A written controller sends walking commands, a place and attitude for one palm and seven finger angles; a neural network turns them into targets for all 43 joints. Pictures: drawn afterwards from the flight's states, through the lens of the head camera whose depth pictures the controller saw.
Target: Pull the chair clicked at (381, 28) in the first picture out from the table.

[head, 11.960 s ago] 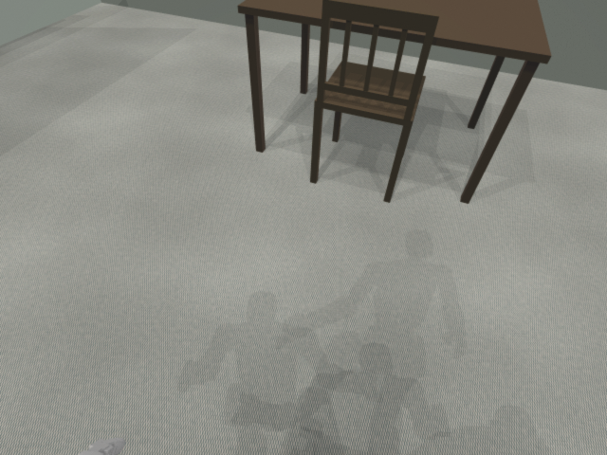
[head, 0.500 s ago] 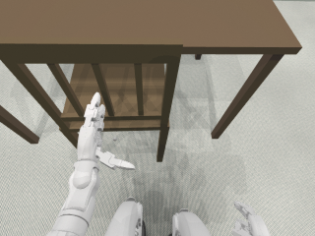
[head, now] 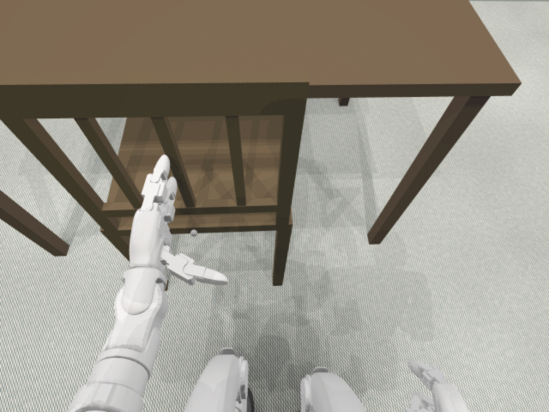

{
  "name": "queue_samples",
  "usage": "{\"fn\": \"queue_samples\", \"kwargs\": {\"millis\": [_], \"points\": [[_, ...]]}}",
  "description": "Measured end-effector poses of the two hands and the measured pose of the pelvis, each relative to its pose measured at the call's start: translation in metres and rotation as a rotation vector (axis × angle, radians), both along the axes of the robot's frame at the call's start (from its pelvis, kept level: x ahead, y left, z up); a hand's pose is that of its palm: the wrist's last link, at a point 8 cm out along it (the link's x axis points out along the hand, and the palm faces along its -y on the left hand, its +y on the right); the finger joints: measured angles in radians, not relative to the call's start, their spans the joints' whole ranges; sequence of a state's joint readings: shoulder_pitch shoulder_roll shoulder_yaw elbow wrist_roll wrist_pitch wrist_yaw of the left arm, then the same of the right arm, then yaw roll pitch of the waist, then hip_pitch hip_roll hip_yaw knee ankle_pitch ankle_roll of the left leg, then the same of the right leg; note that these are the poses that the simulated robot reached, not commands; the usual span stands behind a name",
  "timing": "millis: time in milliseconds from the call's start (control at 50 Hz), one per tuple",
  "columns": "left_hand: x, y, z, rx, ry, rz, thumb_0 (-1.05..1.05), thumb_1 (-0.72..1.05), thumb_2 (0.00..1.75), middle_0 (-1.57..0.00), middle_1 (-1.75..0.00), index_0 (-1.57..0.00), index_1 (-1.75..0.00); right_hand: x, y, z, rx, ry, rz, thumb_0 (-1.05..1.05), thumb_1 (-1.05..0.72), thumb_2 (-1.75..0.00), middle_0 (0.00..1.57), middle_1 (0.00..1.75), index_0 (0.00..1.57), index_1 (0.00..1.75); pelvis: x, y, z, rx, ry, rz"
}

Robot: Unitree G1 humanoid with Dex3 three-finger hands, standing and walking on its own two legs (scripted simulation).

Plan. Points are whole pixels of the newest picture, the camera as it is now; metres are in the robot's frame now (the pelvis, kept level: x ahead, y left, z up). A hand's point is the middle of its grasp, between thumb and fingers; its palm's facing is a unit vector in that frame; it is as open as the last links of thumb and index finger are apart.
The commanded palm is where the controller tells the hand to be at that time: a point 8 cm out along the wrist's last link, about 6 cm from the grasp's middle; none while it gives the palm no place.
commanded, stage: aim the fingers beside a spindle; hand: left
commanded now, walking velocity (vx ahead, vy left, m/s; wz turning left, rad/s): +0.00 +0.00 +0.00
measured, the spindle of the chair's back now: (177, 166) +0.49 +0.18 +0.01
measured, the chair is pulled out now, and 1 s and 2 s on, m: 0.00 0.00 0.00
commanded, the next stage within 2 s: push the fingers through the gap in 1.92 s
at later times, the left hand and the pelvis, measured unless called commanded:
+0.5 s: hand (188, 244) +0.34 +0.13 +0.02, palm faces +0.05 -1.00 +0.01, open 16.9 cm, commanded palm +0.33 +0.20 +0.03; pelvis +0.00 +0.01 +0.00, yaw -1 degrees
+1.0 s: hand (172, 229) +0.36 +0.16 +0.03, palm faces +0.09 -0.99 -0.06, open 16.9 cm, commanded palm +0.33 +0.19 +0.02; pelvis +0.00 +0.01 +0.00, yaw +0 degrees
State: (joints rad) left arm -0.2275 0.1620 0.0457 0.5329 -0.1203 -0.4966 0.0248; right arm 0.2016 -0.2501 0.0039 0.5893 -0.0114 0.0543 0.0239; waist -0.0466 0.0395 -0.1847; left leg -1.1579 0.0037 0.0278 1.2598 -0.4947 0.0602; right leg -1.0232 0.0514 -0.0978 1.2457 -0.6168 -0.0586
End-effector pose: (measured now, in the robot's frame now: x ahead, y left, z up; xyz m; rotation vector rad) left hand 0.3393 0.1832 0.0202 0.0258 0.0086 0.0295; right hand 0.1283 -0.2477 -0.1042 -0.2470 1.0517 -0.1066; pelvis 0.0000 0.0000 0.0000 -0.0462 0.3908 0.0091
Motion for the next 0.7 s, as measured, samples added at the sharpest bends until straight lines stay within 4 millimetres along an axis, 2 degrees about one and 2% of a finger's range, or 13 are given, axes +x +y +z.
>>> {"fn": "queue_samples", "kwargs": {"millis": [60,100,220,260,420,480,560,600,640,700], "points": [[-0.001,0.002,-0.015,-0.026,0.068,0.022,-0.01,-0.5,0.3,-0.06,-0.08,-0.06,-0.08,0.001,-0.001,0.002,0.001,-0.005,-0.016,0.01,-0.9,-0.9,0.21,0.3,0.2,0.3,0.001,-0.001,0.0,0.005,0.007,-0.01],[-0.006,0.007,-0.017,-0.035,0.069,0.048,-0.02,-0.5,0.3,-0.06,-0.08,-0.07,-0.08,0.001,-0.001,0.003,0.001,-0.009,-0.024,0.01,-0.9,-0.9,0.21,0.3,0.2,0.3,0.003,-0.001,0.0,0.007,0.008,-0.016],[-0.019,0.027,0.015,0.008,-0.063,0.086,-0.02,-0.5,0.3,-0.06,-0.08,-0.06,-0.08,0.004,0.002,0.005,0.006,-0.006,-0.006,0.01,-0.9,-0.9,0.2,0.3,0.2,0.3,0.008,-0.001,0.005,0.003,-0.005,-0.01],[-0.018,0.029,0.018,0.015,-0.07,0.069,-0.02,-0.5,0.3,-0.06,-0.08,-0.06,-0.08,0.007,0.003,0.004,0.008,-0.005,0.005,0.01,-0.9,-0.9,0.2,0.3,0.2,0.3,0.008,0.0,0.005,0.0,-0.007,-0.002],[-0.018,-0.001,-0.019,-0.071,0.082,-0.026,-0.02,-0.5,0.3,-0.06,-0.08,-0.06,-0.08,0.016,0.005,0.006,-0.006,-0.039,0.0,0.01,-0.9,-0.9,0.21,0.3,0.2,0.3,0.005,0.004,0.001,-0.005,0.004,-0.002],[-0.02,0.0,-0.009,-0.053,0.02,0.006,-0.02,-0.5,0.3,-0.06,-0.08,-0.06,-0.08,0.017,0.006,0.008,-0.011,-0.054,-0.002,0.01,-0.9,-0.9,0.21,0.3,0.2,0.3,0.004,0.005,0.001,-0.004,0.002,-0.01],[-0.015,0.021,0.015,0.008,-0.094,0.076,-0.02,-0.5,0.3,-0.07,-0.08,-0.07,-0.08,0.015,0.01,0.006,0.0,-0.047,0.011,0.01,-0.9,-0.9,0.2,0.3,0.2,0.3,0.003,0.005,0.001,-0.003,-0.004,-0.009],[-0.01,0.031,0.017,0.027,-0.094,0.087,-0.02,-0.5,0.3,-0.06,-0.08,-0.07,-0.08,0.013,0.012,0.003,0.01,-0.035,0.018,0.01,-0.9,-0.9,0.2,0.3,0.2,0.3,0.002,0.005,0.0,-0.005,-0.004,-0.005],[-0.006,0.034,0.01,0.023,-0.046,0.073,-0.02,-0.5,0.3,-0.06,-0.08,-0.06,-0.08,0.01,0.014,0.001,0.016,-0.022,0.021,0.01,-0.9,-0.9,0.2,0.3,0.2,0.3,0.001,0.006,0.0,-0.008,-0.003,0.002],[-0.007,0.024,-0.009,-0.024,0.057,0.016,-0.01,-0.5,0.3,-0.06,-0.08,-0.06,-0.08,0.006,0.015,0.001,0.017,-0.008,0.014,0.01,-0.9,-0.9,0.21,0.3,0.2,0.3,0.0,0.007,0.0,-0.013,0.0,0.008]]}}
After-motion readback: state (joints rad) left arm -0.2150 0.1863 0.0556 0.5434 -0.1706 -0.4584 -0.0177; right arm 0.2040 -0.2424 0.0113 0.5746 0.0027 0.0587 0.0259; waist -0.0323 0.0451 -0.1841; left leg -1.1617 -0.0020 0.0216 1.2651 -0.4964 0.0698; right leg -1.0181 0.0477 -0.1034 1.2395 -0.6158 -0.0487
